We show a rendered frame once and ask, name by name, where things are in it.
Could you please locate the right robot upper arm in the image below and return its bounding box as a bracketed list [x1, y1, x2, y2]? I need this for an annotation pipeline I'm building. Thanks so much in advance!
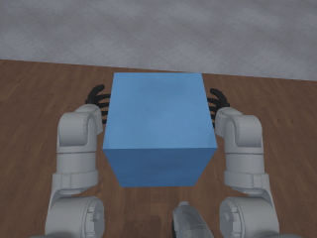
[219, 196, 303, 238]

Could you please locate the carton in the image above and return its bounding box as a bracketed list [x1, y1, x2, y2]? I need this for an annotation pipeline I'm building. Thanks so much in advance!
[102, 72, 218, 187]

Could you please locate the left robot upper arm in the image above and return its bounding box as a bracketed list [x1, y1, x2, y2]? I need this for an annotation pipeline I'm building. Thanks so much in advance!
[29, 195, 105, 238]

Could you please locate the right robot forearm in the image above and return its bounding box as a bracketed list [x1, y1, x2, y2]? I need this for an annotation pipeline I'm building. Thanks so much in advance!
[215, 107, 279, 232]

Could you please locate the right robot hand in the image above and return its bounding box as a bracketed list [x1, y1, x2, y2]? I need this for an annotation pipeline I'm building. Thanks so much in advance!
[207, 88, 230, 128]

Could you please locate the left robot hand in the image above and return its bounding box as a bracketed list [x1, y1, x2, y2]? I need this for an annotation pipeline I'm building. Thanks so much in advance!
[85, 84, 111, 124]

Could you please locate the left robot forearm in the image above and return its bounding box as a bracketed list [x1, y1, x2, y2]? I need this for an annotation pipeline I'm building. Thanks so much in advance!
[45, 103, 103, 235]

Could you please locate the robot right thigh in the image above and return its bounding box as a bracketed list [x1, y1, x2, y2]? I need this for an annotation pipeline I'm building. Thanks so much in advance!
[172, 204, 214, 238]

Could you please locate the right robot shin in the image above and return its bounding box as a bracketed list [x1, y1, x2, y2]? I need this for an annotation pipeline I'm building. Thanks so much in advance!
[175, 201, 188, 238]

